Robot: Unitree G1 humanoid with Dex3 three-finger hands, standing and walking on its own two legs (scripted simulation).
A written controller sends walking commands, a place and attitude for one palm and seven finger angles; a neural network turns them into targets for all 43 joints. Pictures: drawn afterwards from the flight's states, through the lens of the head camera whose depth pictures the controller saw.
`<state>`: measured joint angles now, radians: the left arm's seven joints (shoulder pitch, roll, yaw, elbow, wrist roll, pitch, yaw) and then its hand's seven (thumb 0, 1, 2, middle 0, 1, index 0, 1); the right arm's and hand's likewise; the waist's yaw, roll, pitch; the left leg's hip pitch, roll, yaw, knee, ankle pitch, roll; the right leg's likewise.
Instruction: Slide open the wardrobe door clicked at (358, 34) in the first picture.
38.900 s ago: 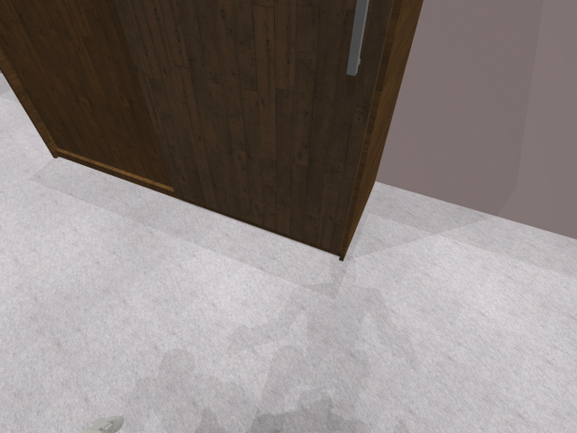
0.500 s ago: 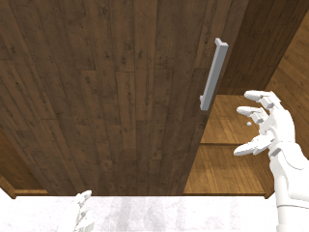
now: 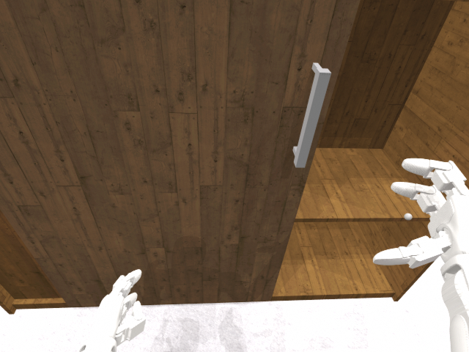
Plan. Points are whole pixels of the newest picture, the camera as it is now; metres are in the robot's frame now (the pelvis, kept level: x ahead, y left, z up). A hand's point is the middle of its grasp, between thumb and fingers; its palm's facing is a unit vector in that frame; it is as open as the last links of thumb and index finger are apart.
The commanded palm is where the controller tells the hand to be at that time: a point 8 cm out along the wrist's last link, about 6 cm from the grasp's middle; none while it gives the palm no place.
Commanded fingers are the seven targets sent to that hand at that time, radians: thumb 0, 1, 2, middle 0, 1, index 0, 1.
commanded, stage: draw the hand back to the body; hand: right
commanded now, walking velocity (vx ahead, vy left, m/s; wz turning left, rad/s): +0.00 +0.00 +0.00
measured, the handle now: (307, 118) +0.54 -0.16 +0.18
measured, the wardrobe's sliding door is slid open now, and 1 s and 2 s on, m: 0.58 0.58 0.58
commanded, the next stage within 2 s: step back with the hand held close in 1.00 s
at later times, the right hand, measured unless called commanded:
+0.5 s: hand (430, 239) +0.24 -0.28 +0.16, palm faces +0.41 +0.85 -0.32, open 10.0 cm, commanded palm +0.18 -0.31 +0.17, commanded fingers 0.00 -0.72 -0.81 0.21 0.41 0.21 0.41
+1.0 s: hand (443, 249) +0.22 -0.29 +0.16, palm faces +0.45 +0.82 -0.35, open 7.4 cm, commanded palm +0.17 -0.32 +0.17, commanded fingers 0.00 -0.90 -0.90 0.20 0.30 0.20 0.30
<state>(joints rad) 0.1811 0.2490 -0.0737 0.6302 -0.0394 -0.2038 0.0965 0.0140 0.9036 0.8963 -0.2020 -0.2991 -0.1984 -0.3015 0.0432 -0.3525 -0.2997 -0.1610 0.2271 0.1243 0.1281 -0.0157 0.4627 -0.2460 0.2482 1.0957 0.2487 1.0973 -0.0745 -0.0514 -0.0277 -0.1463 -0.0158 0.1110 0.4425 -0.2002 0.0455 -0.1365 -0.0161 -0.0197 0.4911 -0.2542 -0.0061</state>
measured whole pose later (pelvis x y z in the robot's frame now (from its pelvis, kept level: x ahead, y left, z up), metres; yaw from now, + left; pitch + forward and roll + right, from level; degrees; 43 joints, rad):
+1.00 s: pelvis +0.03 -0.03 +0.01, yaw +1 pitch -5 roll +1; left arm 0.20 0.21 -0.04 0.65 0.02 -0.13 0.07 0.01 0.90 0.90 -0.20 -0.30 -0.20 -0.30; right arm 0.43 -0.33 -0.32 -0.37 0.07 -0.05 -0.09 0.01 -0.89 -0.90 0.21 0.30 0.21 0.30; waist -0.09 -0.04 0.00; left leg -0.08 0.01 0.08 0.37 -0.20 0.01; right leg -0.06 0.02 -0.04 0.40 -0.26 -0.04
